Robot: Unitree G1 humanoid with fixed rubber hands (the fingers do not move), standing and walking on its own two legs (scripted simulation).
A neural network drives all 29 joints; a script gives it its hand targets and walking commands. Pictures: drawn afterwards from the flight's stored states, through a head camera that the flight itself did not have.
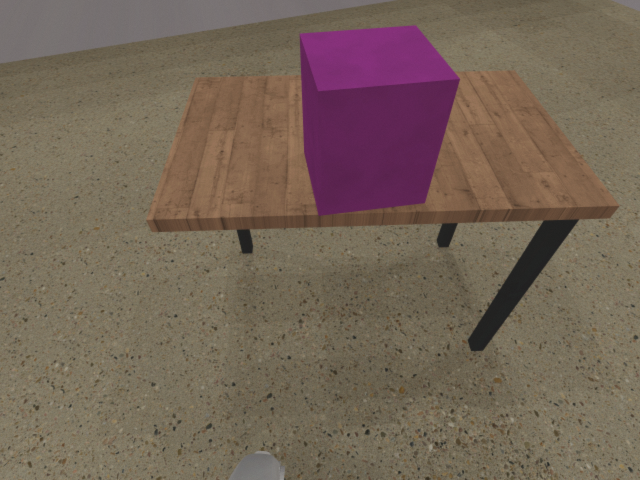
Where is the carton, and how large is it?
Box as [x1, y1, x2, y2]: [300, 25, 459, 215]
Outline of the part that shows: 415,25 300,34 304,153 319,215 424,202 459,78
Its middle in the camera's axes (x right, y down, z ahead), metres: +0.09 -0.22 +0.71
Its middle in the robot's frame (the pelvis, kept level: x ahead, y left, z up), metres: +0.70 -0.05 +0.07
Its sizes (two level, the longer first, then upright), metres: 0.210 0.200 0.250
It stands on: a table, 0.71 m high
